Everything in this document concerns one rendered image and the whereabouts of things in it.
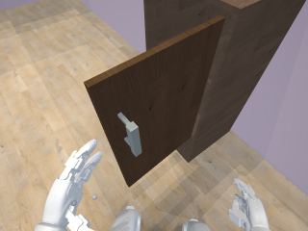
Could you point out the robot right thigh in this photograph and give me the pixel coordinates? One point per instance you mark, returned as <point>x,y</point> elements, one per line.
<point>194,225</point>

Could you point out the cupboard door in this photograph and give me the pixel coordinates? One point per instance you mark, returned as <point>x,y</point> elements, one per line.
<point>161,91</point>

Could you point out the handle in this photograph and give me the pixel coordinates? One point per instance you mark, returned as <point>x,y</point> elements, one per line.
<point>133,133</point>

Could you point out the robot left thigh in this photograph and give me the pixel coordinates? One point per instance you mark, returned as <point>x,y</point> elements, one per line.
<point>127,220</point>

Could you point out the robot thigh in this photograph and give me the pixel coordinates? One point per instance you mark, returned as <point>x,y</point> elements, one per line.
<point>194,225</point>
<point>127,220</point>

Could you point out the right robot hand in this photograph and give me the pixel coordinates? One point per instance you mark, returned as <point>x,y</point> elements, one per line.
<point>253,213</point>

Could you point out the left robot hand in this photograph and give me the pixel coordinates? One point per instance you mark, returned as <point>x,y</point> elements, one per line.
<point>68,187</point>

